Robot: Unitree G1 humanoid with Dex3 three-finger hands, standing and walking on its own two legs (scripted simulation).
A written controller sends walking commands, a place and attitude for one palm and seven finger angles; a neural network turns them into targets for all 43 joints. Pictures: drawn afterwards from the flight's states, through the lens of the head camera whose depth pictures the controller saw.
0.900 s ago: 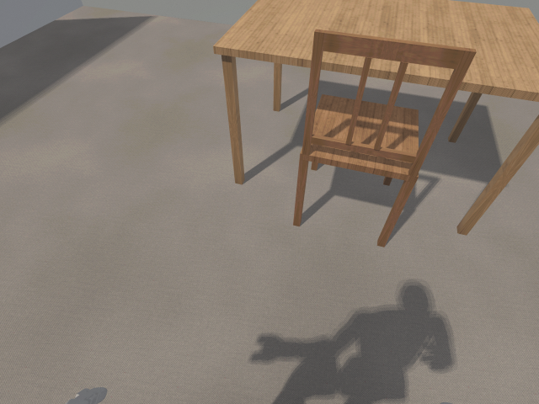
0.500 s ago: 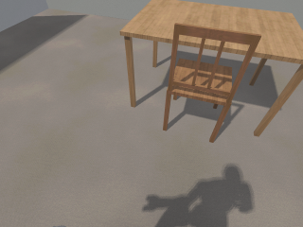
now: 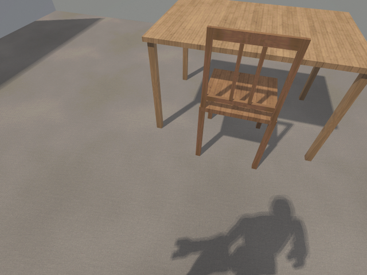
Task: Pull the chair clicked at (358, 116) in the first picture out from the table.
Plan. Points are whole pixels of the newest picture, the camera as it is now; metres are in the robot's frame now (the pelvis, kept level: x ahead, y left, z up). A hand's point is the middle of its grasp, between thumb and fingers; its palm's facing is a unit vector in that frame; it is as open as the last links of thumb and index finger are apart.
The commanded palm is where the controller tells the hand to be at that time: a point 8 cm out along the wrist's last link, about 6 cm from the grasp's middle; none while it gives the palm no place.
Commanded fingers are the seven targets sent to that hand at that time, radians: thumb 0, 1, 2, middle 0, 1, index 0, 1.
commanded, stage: look at it before walking up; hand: left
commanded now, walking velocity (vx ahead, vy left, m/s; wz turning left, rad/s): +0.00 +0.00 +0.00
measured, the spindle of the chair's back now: (236, 73) +1.00 -0.19 -0.10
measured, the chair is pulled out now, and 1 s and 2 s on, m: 0.00 0.00 0.00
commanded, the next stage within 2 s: walk to a spot facing it in 0.54 s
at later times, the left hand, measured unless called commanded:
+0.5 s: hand out of the picture +0.07 +0.25 -0.15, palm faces -0.02 -0.94 -0.34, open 7.4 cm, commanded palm none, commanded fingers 0.00 0.90 0.90 -0.20 -0.30 -0.20 -0.30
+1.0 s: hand out of the picture +0.07 +0.20 -0.18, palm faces -0.13 -0.95 -0.29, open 7.4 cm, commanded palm none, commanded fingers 0.00 0.90 0.90 -0.20 -0.30 -0.20 -0.30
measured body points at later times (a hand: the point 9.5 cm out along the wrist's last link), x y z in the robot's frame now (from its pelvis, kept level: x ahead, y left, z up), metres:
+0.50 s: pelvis +0.00 +0.00 +0.00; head +0.00 -0.01 +0.45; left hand +0.07 +0.29 -0.13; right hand +0.08 -0.30 -0.13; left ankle +0.00 +0.12 -0.74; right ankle +0.00 -0.12 -0.74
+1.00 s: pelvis -0.01 -0.01 -0.02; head +0.01 -0.03 +0.43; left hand +0.07 +0.25 -0.16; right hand +0.04 -0.28 -0.17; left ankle +0.00 +0.12 -0.74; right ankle -0.01 -0.11 -0.73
